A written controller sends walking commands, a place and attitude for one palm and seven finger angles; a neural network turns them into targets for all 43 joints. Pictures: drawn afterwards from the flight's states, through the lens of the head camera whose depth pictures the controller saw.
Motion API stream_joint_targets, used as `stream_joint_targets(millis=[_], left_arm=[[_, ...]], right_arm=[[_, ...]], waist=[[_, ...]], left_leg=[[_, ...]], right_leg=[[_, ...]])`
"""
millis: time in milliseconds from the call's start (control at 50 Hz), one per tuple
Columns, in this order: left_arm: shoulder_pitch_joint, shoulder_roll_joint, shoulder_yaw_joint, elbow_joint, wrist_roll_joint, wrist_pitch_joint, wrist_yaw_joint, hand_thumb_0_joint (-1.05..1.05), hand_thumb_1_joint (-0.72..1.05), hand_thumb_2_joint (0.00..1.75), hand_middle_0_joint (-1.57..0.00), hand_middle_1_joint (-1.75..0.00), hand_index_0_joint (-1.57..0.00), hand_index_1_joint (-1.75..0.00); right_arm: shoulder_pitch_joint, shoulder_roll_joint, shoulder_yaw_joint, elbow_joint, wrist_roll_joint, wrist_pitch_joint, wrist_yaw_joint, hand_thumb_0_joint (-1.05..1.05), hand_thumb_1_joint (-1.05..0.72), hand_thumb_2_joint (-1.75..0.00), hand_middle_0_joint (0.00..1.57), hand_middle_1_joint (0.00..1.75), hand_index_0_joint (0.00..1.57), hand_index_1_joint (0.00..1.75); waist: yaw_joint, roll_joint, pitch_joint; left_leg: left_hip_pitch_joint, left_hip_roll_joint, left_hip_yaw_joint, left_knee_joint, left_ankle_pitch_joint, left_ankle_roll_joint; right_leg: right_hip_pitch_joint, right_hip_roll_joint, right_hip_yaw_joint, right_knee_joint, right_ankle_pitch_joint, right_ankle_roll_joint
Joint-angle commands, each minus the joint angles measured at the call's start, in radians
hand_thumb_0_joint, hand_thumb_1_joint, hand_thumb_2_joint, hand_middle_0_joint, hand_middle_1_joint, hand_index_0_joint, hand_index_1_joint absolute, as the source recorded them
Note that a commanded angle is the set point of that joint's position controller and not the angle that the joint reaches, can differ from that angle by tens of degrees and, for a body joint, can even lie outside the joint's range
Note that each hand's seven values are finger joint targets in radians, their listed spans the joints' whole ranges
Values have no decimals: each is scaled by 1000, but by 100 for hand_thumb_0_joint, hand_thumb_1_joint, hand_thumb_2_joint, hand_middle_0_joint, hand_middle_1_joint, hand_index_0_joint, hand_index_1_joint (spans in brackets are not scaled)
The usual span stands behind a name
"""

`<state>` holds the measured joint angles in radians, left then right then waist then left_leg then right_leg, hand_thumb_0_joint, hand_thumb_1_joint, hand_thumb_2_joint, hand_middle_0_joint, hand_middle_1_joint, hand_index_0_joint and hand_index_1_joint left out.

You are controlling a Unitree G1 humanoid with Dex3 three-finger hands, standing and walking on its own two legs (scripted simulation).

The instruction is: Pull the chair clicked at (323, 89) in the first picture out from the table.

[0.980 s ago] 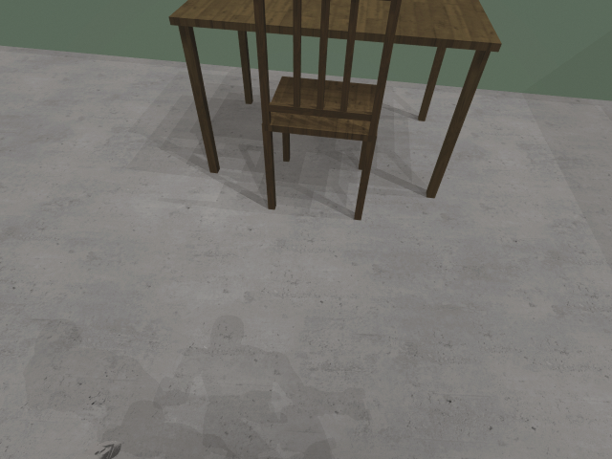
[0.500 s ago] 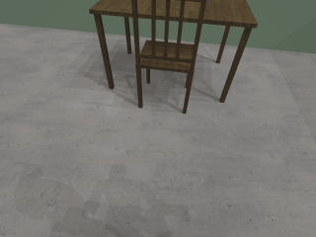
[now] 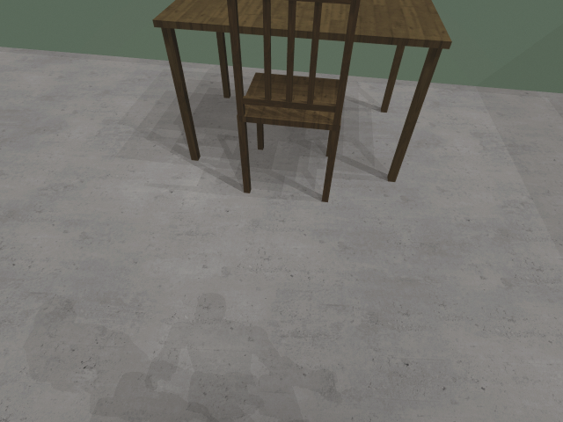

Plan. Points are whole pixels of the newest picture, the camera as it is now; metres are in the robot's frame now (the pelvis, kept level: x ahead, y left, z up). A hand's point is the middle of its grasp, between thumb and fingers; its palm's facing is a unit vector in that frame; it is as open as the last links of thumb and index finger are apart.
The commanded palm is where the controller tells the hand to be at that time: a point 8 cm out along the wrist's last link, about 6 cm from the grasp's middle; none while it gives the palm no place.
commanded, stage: look at it before walking up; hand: left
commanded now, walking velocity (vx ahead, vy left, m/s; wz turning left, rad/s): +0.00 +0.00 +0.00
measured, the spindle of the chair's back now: (290, 55) +1.31 +0.03 -0.05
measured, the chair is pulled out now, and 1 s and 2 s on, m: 0.00 0.00 0.00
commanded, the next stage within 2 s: walk to a spot facing it in 0.46 s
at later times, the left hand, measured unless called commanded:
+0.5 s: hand out of the picture +0.08 +0.24 -0.16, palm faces -0.03 -0.94 -0.33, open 7.4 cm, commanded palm none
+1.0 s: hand out of the picture +0.07 +0.20 -0.19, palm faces -0.07 -0.99 -0.13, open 7.4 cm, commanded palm none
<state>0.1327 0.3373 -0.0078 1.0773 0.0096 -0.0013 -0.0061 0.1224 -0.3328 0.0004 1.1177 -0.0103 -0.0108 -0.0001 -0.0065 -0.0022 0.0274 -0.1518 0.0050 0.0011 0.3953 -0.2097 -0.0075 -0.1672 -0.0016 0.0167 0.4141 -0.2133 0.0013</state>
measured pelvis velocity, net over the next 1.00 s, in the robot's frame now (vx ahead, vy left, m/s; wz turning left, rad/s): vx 0.10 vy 0.02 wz -0.09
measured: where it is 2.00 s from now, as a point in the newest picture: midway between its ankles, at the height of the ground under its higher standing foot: (296, 348)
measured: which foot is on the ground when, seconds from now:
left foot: down 0.00-1.00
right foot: down 0.00-0.88, up 0.90-1.00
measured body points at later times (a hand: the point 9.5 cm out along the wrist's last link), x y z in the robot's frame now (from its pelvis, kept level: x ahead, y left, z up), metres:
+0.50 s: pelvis +0.01 +0.00 +0.00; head +0.01 +0.00 +0.45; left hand +0.08 +0.29 -0.13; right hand +0.08 -0.30 -0.13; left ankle +0.00 +0.12 -0.74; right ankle +0.01 -0.12 -0.74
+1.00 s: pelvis +0.10 +0.02 -0.01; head +0.11 +0.04 +0.44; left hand +0.08 +0.25 -0.18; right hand +0.03 -0.20 -0.16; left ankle +0.00 +0.13 -0.74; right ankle +0.04 -0.10 -0.68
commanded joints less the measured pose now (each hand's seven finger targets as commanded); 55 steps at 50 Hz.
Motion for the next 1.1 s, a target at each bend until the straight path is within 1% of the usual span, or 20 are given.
stream_joint_targets(millis=[0,540,560,580,620,660,700,760,800,820,840,860,880,900,920,940,960,1000,1040,1080], left_arm=[[-42,206,40,-61,2,-24,18,0,90,90,-20,-30,-20,-30],[-29,206,39,-53,1,-26,17,0,90,90,-20,-30,-20,-30],[12,124,23,-32,-2,-16,20,0,90,90,-20,-30,-20,-30],[49,81,13,-19,1,-4,20,0,90,90,-20,-30,-20,-30],[83,86,19,-16,9,8,11,0,90,90,-20,-30,-20,-30],[113,89,32,-27,14,11,2,0,90,90,-20,-30,-20,-30],[160,90,42,-31,13,6,-3,0,90,90,-20,-30,-20,-30],[217,87,61,-31,7,-12,1,0,90,90,-20,-30,-20,-30],[221,78,68,-33,8,-21,5,0,90,90,-20,-30,-20,-30],[215,62,70,-35,9,-22,6,0,90,90,-20,-30,-20,-30],[188,34,68,-43,8,-22,5,0,90,90,-20,-30,-20,-30],[149,-23,61,-63,5,-26,-1,0,90,90,-20,-30,-20,-30],[65,-61,49,-105,8,-43,4,0,90,90,-20,-30,-20,-30],[12,-33,54,-121,11,-49,9,0,90,90,-20,-30,-20,-30],[-6,-57,60,-119,10,-50,3,0,90,90,-20,-30,-20,-30],[2,-78,60,-116,11,-44,-5,0,90,90,-20,-30,-20,-30],[13,-97,62,-115,12,-37,-13,0,90,90,-20,-30,-20,-30],[2,-118,60,-121,12,-26,-28,0,90,90,-20,-30,-20,-30],[-43,-142,53,-142,10,-22,-35,0,90,90,-20,-30,-20,-30],[-42,-152,52,-140,5,-23,-35,0,90,90,-20,-30,-20,-30]], right_arm=[[-52,-205,-36,-68,2,-20,-10,0,-90,-90,20,30,20,30],[-53,-205,-33,-63,3,-20,-11,0,-90,-90,20,30,20,30],[-23,-124,-13,-46,-2,-12,-9,0,-90,-90,20,30,20,30],[16,-76,-2,-32,-5,-2,-6,0,-90,-90,20,30,20,30],[43,-76,-9,-30,-12,7,-2,0,-90,-90,20,30,20,30],[54,-74,-15,-44,-16,8,0,0,-90,-90,20,30,20,30],[74,-61,-20,-56,-15,1,-1,0,-90,-90,20,30,20,30],[116,-22,-24,-70,-10,-22,-3,0,-90,-90,20,30,20,30],[147,-4,-28,-68,-6,-33,-5,0,-90,-90,20,30,20,30],[178,9,-29,-61,-4,-40,-7,0,-90,-90,20,30,20,30],[247,9,-31,-39,-2,-49,-9,0,-90,-90,20,30,20,30],[382,-45,-49,10,-12,-60,-17,0,-90,-90,20,30,20,30],[509,-72,-61,53,-19,-66,-29,0,-90,-90,20,30,20,30],[542,-33,-47,65,-14,-64,-37,0,-90,-90,20,30,20,30],[511,-7,-45,53,-15,-66,-41,0,-90,-90,20,30,20,30],[467,6,-43,36,-16,-71,-41,0,-90,-90,20,30,20,30],[434,17,-42,28,-15,-77,-43,0,-90,-90,20,30,20,30],[419,45,-39,34,-12,-86,-46,0,-90,-90,20,30,20,30],[421,64,-35,42,-13,-88,-46,0,-90,-90,20,30,20,30],[421,52,-39,53,-12,-86,-45,0,-90,-90,20,30,20,30]], waist=[[8,-14,-40],[8,-3,-65],[9,-2,-83],[9,-9,-76],[14,-19,7],[21,-42,92],[27,-70,113],[20,-127,61],[5,-127,67],[-10,-102,82],[-45,-10,81],[-96,209,54],[-132,323,87],[-130,179,128],[-112,86,158],[-82,73,162],[-56,97,164],[-37,127,178],[-29,143,199],[-19,154,166]], left_leg=[[1,109,-94,-74,91,35],[33,115,-89,-78,135,31],[41,112,-71,-70,88,20],[28,102,-60,-58,-13,13],[-53,85,-53,-51,-257,21],[-136,73,-52,-24,-366,28],[-180,59,-26,58,-346,32],[-181,39,44,189,-230,24],[-153,47,66,187,-213,23],[-98,52,67,145,-202,26],[22,80,10,49,-147,46],[208,226,-210,-58,-7,117],[350,381,-384,-130,283,187],[358,435,-389,-97,458,242],[324,425,-334,-90,483,253],[275,394,-265,-117,425,231],[241,360,-203,-145,360,209],[198,301,-104,-190,312,177],[124,251,-1,-218,338,148],[108,240,52,-208,450,142]], right_leg=[[-3,-115,98,-85,81,-32],[26,-119,98,-93,145,-32],[29,-117,93,-94,82,-21],[20,-106,98,-89,-52,-18],[-43,-95,129,-106,-299,-32],[-95,-89,168,-113,-409,-54],[-87,-108,216,-121,-430,-87],[-35,-176,299,-129,-349,-143],[-49,-185,291,-94,-233,-160],[-96,-167,257,-52,-181,-152],[-178,-102,178,70,-108,-121],[-344,17,21,376,-56,-70],[-572,46,-65,595,-314,-38],[-646,-18,-5,689,-328,-42],[-658,-57,2,735,-303,-43],[-640,-79,-4,739,-265,-37],[-622,-89,-20,725,-221,-31],[-591,-98,-61,650,-137,-26],[-491,-87,-121,469,-57,-28],[-342,-43,-173,328,-12,-45]])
